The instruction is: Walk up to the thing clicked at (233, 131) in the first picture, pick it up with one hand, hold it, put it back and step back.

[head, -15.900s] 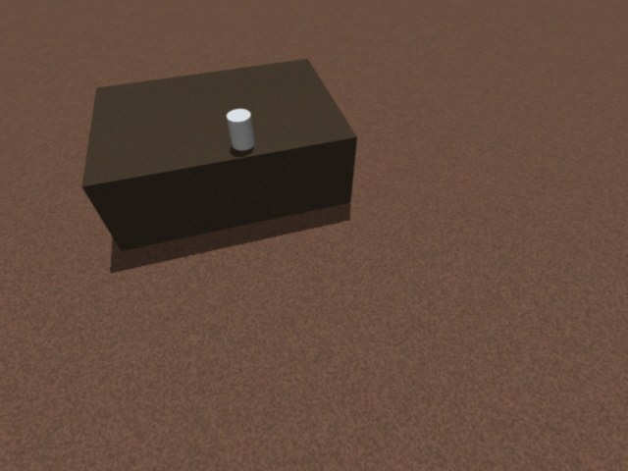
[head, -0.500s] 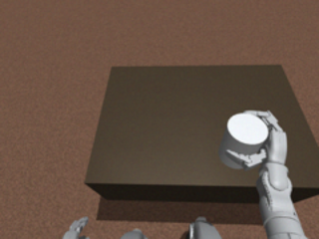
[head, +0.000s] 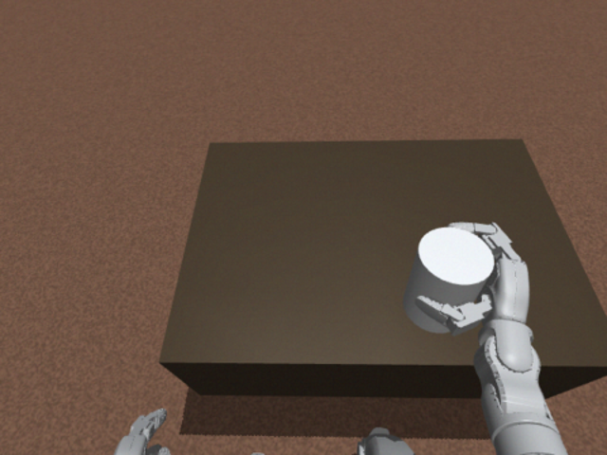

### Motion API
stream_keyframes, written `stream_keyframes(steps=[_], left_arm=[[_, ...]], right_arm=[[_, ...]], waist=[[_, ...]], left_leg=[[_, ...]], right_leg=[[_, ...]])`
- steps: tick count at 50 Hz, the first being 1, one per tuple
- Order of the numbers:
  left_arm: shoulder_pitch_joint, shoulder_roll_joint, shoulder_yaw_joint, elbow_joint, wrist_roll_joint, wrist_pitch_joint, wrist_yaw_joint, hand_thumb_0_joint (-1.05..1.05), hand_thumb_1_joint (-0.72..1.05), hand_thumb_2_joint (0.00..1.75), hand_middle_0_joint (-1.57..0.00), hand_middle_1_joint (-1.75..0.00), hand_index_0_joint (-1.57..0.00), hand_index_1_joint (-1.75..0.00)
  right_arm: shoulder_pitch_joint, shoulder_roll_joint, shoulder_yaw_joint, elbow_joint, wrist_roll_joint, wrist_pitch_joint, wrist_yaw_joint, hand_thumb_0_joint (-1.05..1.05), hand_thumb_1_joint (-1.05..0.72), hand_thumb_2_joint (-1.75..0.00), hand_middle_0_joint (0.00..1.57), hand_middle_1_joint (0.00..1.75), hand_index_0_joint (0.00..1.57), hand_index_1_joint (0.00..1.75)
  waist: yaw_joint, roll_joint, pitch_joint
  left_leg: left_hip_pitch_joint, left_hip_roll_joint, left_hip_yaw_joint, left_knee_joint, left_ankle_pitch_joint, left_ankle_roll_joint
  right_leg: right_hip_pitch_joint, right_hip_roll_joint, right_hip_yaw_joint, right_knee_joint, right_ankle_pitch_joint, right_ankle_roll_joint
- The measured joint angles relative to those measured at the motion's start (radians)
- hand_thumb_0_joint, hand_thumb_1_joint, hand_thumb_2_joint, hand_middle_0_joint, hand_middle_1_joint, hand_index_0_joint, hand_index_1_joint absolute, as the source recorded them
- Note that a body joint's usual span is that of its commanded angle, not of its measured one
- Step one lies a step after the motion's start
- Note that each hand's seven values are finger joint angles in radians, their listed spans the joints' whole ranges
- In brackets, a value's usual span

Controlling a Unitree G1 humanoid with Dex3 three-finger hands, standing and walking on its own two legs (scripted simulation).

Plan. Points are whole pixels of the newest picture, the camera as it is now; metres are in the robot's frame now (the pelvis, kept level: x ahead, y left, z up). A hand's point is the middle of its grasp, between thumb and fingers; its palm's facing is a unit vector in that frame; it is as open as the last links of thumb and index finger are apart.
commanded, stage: hold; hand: right
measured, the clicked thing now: (443, 282) +0.34 -0.17 +0.01
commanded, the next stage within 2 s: none
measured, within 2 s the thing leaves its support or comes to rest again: neither
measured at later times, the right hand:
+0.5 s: hand (454, 283) +0.33 -0.17 +0.03, palm faces +0.22 +0.98 -0.01, open 12.1 cm
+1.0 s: hand (454, 283) +0.32 -0.17 +0.04, palm faces +0.21 +0.98 -0.01, open 12.1 cm
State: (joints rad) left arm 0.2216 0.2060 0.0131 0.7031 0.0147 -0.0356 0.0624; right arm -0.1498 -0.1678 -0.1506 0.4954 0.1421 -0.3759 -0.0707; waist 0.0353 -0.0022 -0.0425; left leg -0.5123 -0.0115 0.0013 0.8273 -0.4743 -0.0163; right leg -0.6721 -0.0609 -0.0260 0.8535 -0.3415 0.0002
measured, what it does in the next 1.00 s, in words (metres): stands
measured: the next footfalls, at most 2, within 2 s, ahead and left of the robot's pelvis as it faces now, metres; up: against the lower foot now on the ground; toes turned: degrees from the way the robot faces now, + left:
none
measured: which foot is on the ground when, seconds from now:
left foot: down 0.00-1.00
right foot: down 0.00-1.00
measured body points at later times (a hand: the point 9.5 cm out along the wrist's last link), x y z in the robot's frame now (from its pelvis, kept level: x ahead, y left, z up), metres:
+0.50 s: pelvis +0.00 +0.00 +0.01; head +0.05 -0.01 +0.45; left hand +0.13 +0.24 -0.10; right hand +0.31 -0.22 +0.04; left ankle -0.04 +0.13 -0.70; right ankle +0.05 -0.12 -0.70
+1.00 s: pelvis +0.00 +0.01 +0.01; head +0.05 +0.00 +0.46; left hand +0.13 +0.25 -0.10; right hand +0.30 -0.22 +0.04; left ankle -0.04 +0.13 -0.70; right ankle +0.05 -0.12 -0.70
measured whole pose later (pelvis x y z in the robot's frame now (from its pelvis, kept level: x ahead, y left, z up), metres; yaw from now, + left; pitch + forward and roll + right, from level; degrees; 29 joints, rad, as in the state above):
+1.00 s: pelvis +0.00 +0.01 +0.01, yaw +0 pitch +7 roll +1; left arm 0.21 0.21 0.01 0.70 0.01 -0.03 0.06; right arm -0.07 -0.16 -0.11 0.41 0.15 -0.36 -0.08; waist 0.02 0.00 -0.02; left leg -0.43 -0.01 0.00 0.77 -0.45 -0.01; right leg -0.58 -0.05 -0.03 0.78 -0.31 0.01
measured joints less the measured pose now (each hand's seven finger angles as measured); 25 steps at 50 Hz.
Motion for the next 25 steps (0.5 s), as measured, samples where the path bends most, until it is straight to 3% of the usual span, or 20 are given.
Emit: stream_keyframes(steps=[25], left_arm=[[-0.007, -0.008, -0.011, -0.014, -0.005, 0.003, -0.009, 0.01, 0.91, 0.90, -0.20, -0.31, -0.21, -0.31]], right_arm=[[0.049, 0.017, 0.030, -0.038, -0.001, 0.003, -0.016, 0.00, 0.61, -1.03, 0.59, 1.05, 0.58, 1.02]], waist=[[-0.008, -0.002, 0.015]], left_leg=[[0.063, 0.007, -0.003, -0.047, 0.020, 0.000]], right_leg=[[0.068, 0.007, -0.005, -0.055, 0.023, 0.001]])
